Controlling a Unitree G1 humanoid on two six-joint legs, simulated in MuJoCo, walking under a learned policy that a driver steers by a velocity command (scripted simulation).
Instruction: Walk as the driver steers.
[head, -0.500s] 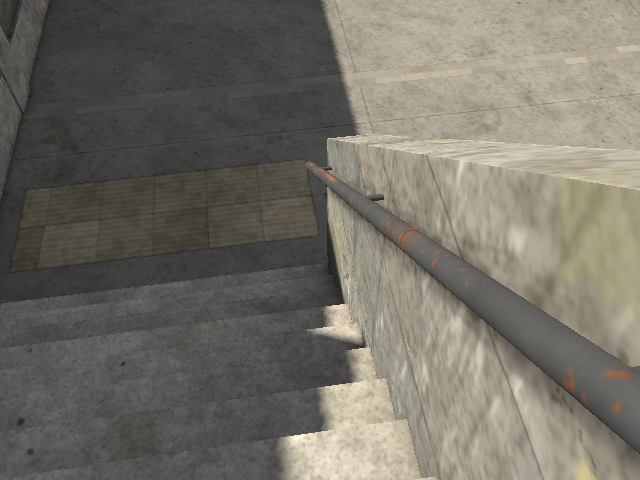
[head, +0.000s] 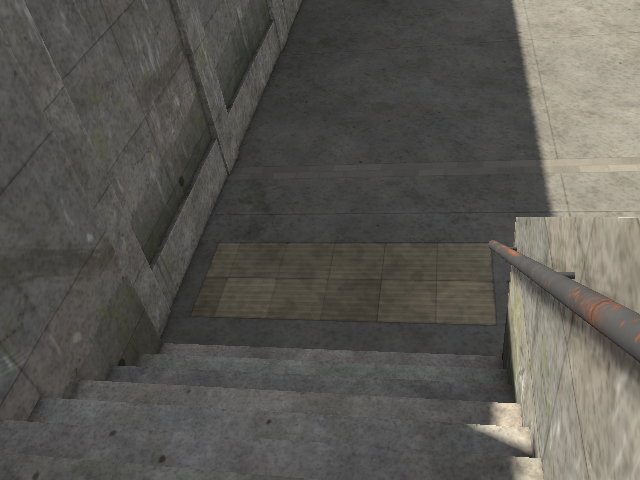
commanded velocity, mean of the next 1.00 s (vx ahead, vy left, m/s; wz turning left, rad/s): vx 0.33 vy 0.00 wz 0.02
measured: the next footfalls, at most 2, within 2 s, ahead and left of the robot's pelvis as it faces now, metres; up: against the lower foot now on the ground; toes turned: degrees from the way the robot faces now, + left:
left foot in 0.18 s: +0.12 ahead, +0.26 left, +0.00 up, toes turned -3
right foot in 0.60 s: +0.30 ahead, +0.09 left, -0.21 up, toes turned +8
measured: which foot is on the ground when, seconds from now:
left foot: up 0.00-0.16, down 0.18-0.60, up 0.62-0.98, down 1.00-1.00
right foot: down 0.00-0.16, up 0.18-0.58, down 0.60-1.00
